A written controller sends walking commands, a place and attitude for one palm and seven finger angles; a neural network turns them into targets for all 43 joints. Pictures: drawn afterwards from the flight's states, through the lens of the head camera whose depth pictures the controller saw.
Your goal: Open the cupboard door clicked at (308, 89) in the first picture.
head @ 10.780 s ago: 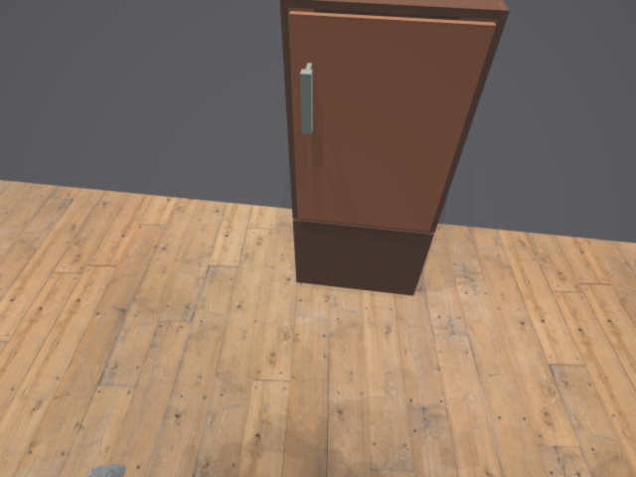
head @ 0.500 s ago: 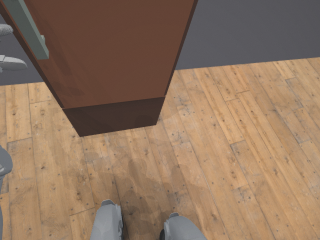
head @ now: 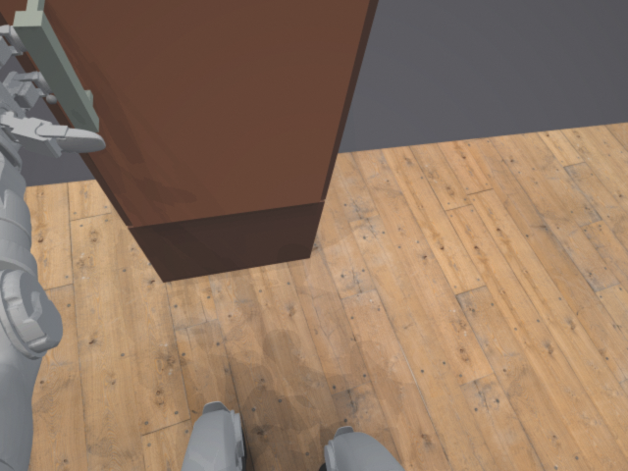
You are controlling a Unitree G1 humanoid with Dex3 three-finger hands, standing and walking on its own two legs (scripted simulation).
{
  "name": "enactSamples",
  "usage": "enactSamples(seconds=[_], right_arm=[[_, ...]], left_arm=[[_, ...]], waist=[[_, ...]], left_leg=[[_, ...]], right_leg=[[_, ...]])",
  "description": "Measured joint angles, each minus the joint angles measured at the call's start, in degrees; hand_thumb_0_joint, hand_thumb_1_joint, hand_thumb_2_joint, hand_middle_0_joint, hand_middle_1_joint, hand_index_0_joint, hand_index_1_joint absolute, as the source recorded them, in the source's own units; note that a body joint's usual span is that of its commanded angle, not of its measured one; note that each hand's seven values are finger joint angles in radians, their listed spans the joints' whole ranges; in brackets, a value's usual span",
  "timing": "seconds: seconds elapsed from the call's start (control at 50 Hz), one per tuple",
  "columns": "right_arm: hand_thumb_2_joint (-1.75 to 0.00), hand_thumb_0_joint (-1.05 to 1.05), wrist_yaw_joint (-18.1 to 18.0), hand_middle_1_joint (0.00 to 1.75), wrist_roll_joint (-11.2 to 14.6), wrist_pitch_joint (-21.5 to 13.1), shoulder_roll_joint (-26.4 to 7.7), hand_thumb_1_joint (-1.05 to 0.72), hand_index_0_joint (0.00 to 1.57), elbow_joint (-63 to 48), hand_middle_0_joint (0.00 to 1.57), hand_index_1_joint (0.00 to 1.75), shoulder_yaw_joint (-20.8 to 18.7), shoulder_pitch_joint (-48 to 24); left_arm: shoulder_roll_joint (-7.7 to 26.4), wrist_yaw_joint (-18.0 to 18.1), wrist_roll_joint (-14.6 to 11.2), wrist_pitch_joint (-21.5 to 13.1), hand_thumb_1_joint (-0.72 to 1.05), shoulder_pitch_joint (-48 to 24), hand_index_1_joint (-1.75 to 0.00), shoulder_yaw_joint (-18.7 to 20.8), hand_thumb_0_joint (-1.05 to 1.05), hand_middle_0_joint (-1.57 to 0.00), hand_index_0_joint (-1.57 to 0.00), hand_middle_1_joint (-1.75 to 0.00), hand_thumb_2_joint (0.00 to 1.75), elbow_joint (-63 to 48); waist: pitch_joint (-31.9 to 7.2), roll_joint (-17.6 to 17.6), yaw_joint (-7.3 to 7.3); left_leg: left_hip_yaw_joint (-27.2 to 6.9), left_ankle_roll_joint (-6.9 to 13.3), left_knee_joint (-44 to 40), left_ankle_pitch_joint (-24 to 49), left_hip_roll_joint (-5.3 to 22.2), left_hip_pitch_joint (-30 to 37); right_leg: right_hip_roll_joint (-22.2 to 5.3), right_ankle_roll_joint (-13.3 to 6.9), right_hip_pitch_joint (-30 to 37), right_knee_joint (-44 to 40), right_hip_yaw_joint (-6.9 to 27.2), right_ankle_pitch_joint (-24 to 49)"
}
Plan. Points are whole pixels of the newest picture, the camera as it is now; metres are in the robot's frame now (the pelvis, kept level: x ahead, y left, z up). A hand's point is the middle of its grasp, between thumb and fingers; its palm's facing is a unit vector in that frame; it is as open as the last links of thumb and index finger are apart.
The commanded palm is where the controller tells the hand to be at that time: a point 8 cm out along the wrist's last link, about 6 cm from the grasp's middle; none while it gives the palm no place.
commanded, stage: slide the fingers in behind the handle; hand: left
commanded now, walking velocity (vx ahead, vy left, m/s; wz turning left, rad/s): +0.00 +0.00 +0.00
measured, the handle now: (64, 67) +0.58 +0.25 +0.11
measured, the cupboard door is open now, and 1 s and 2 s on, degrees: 0 0 1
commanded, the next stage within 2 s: close the thumb around the handle in 0.86 s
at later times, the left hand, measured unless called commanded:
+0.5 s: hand (85, 95) +0.53 +0.22 +0.12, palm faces +0.16 -0.99 +0.00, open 14.0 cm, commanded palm +0.50 +0.26 +0.11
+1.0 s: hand (73, 102) +0.52 +0.23 +0.12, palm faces +0.15 -0.99 +0.02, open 14.0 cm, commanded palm +0.50 +0.27 +0.11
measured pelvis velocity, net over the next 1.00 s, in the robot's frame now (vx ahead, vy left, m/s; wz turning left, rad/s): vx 0.00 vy -0.01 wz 0.01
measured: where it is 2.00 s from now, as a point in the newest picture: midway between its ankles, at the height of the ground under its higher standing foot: outside the picture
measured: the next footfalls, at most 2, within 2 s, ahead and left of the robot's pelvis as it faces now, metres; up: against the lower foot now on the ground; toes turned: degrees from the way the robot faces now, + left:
none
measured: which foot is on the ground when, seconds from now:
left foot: down 0.00-1.00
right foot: down 0.00-1.00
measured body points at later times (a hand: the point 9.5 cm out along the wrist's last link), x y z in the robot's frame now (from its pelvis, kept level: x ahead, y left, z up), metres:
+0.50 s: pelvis +0.01 -0.02 +0.00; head +0.13 +0.01 +0.44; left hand +0.52 +0.27 +0.12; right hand -0.01 -0.28 -0.11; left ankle +0.08 +0.12 -0.66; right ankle -0.04 -0.13 -0.66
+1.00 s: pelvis +0.00 -0.01 +0.00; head +0.12 +0.02 +0.44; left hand +0.51 +0.28 +0.12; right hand +0.00 -0.28 -0.10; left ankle +0.08 +0.12 -0.66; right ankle -0.04 -0.13 -0.66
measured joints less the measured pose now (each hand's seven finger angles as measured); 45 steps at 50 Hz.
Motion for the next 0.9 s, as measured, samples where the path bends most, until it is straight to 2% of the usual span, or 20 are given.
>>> enactSamples(seconds=[0.22, 0.36, 0.5, 0.76, 0.9], right_arm=[[-0.9, 0.0, 0.27, 0.3, -0.03, -0.03, -0.1, -0.9, 0.21, 0.89, 0.21, 0.3, -0.51, 1.04], [-0.9, 0.0, 0.7, 0.3, -0.15, -0.05, 0.08, -0.9, 0.21, 1.28, 0.21, 0.3, -0.88, 1.21], [-0.9, 0.0, 1.04, 0.3, -0.08, -0.21, 0.14, -0.9, 0.21, 0.84, 0.21, 0.3, -1.09, 0.62], [-0.9, 0.0, 1.12, 0.3, 0.09, -0.02, 0.02, -0.9, 0.2, 0.59, 0.21, 0.3, -1.25, -0.58], [-0.9, 0.0, 0.94, 0.3, 0.16, -0.15, 0.03, -0.9, 0.2, 0.67, 0.21, 0.3, -1.06, -0.77]], left_arm=[[-1.01, 1.36, 0.15, -0.2, -0.5, 0.73, -1.2, 0.29, -0.01, -0.3, -0.3, -1.2, 0.3, -0.48], [-3.04, 2.32, -0.23, -0.56, -0.5, 1.89, -1.2, 0.21, -0.01, -0.3, -0.3, -1.2, 0.3, -1.89], [-3.54, 3.09, -0.19, -0.51, -0.5, 2.8, -1.2, 0.09, -0.01, -0.29, -0.3, -1.2, 0.3, -2.46], [-4.71, 2.42, -0.96, -1.32, -0.5, 4.43, -1.2, 0.02, -0.01, -0.29, -0.3, -1.2, 0.3, -3.39], [-4.32, 2.05, -1.15, -1.35, -0.5, 3.45, -1.2, -0.8, -0.01, -0.29, -0.3, -1.19, 0.3, -2.2]], waist=[[-0.06, 0.34, -0.32], [-0.42, 0.38, 0.04], [-0.76, 0.28, 0.18], [-0.99, 0.06, 0.96], [-0.94, -0.06, 0.88]], left_leg=[[-0.05, -0.74, -0.13, -0.18, 0.49, 0.34], [0.12, -1.05, -0.55, -0.37, 0.52, 1.22], [0.21, -1.22, -0.56, -0.67, 0.55, 1.75], [0.25, -1.04, -0.48, -0.9, 0.23, 2.53], [-0.03, -0.81, -0.25, -0.73, 0.03, 2.17]], right_leg=[[0.49, -0.7, -0.05, 0.4, 0.1, -0.37], [0.49, -1.0, 0.61, 0.24, 0.27, -0.64], [0.51, -1.15, 1.07, 0.31, 0.38, -0.96], [0.23, -0.95, 2.0, 0.21, 0.4, -1.15], [0.12, -0.73, 1.89, 0.21, 0.14, -0.97]])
